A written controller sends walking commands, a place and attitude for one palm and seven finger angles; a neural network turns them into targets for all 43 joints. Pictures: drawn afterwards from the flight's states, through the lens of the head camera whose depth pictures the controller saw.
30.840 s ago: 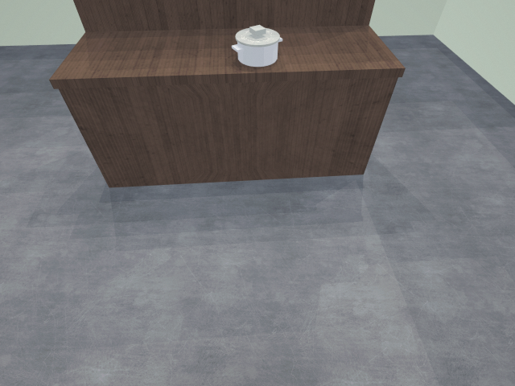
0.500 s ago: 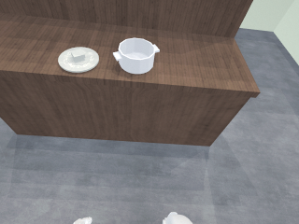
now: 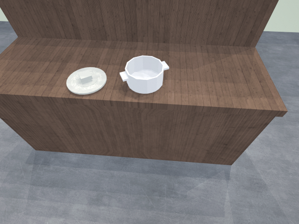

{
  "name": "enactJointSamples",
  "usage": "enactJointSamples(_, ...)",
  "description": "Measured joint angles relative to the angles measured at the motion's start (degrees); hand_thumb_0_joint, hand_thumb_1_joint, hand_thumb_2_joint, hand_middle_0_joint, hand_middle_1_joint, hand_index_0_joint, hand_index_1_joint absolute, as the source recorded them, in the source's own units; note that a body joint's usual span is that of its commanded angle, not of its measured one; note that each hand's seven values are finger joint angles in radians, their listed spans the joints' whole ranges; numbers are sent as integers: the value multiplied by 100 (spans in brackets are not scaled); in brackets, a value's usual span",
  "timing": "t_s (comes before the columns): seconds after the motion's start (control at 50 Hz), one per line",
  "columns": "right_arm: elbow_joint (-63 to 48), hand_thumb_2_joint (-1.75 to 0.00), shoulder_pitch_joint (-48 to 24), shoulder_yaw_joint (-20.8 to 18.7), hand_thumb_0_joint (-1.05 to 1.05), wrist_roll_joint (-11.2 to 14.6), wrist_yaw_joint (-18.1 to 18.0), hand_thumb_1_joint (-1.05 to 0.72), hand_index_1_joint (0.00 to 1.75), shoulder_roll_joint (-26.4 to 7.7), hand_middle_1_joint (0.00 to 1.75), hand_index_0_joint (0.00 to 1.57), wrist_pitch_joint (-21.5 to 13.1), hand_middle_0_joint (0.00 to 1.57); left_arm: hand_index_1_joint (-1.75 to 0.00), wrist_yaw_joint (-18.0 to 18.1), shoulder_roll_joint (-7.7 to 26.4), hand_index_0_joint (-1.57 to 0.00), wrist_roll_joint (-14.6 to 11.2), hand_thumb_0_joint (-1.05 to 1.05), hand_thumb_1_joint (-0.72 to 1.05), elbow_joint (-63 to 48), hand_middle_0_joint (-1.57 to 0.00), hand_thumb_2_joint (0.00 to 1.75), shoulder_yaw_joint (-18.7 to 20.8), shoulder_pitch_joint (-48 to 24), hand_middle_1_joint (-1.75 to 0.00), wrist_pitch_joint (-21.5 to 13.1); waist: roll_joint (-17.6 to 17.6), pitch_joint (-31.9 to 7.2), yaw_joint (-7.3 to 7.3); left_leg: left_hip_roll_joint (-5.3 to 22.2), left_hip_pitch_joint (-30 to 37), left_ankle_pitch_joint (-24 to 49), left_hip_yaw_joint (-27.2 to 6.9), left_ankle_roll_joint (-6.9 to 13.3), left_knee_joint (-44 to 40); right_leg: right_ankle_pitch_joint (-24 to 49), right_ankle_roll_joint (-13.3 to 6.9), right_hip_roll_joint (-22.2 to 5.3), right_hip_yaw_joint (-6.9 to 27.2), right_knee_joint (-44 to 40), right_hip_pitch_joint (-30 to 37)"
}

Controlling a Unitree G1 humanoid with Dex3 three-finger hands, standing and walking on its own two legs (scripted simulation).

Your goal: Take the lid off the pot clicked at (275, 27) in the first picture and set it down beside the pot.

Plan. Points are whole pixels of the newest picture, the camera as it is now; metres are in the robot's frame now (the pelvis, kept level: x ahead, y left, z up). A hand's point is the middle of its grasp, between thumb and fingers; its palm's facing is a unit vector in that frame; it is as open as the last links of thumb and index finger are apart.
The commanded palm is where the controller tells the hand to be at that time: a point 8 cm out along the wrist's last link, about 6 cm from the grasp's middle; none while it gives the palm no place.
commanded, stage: let the arm hang, fingers relaxed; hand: left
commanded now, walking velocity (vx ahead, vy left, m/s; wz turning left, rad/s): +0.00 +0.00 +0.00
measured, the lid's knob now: (85, 75) +0.72 +0.32 -0.07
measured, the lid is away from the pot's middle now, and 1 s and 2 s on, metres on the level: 0.28 0.28 0.28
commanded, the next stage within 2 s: look to check the result in 0.58 s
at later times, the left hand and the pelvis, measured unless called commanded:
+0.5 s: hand out of the picture +0.08 +0.19 -0.18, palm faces +0.01 -0.98 -0.21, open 7.3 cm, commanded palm none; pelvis +0.04 +0.01 +0.00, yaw -2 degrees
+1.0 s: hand out of the picture +0.10 +0.20 -0.17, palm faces +0.03 -0.98 -0.20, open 7.3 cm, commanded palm none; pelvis +0.06 +0.02 +0.00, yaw -1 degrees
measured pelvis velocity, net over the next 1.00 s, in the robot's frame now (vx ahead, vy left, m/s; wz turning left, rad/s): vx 0.06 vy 0.02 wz -0.01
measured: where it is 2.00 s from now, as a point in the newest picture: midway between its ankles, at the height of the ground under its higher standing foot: outside the picture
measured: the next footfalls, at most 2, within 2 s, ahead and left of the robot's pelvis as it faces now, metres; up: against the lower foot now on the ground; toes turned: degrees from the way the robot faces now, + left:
left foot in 1.02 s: +0.03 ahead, +0.13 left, +0.00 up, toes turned +1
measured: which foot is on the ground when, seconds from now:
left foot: down 0.00-0.92, up 0.94-1.00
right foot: down 0.00-1.00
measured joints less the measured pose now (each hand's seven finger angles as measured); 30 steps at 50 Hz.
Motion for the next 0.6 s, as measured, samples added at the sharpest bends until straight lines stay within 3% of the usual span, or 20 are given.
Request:
enactJointSamples(0.18, 92, -90, -70, 0, 0, -1, -71, -92, 29, 113, 30, 20, -72, 20, -30, 90, -12, -20, -6, 0, 91, 85, -20, 90, 104, 29, -30, 25, -242, 166, 48, -6, 210, 265, 205, 5, -89, 73, -69, -11, 120, -11, 139)
enactJointSamples(0.28, 164, -90, 34, -13, 0, -20, -80, -92, 29, 103, 30, 20, -20, 20, -30, 84, 21, -20, 25, 0, 91, 117, -20, 90, 124, 101, -30, 90, -160, 90, 27, 67, 327, -191, 200, -21, -223, -261, -3, 55, 92, 24, 157)
enactJointSamples(0.42, 272, -90, 111, -2, 0, 44, -93, -91, 29, 223, 30, 20, 41, 20, -30, 127, 39, -20, 12, 0, 91, 162, -20, 90, 174, 231, -30, 52, -315, 179, 76, -9, 209, 266, 329, -4, 390, -103, -80, -50, 168, -47, 388)
enactJointSamples(0.52, 206, -90, 182, -3, 0, -8, -98, -91, 29, 201, 30, 20, -52, 20, -30, 104, 32, -20, 24, 0, 91, 201, -20, 90, 144, 310, -30, 139, -173, 50, 18, 34, 502, -252, 299, 73, -371, -226, -29, 16, 101, 196, 144)
enactJointSamples(0.6, 342, -90, 186, 36, 0, -3, -132, -91, 29, 276, 30, 20, 8, 20, -30, 100, 16, -20, 6, 0, 91, 221, -20, 90, 173, 273, -30, 108, -223, 156, 87, 7, 437, -221, 328, 73, -39, -370, 83, -32, 114, 25, 346)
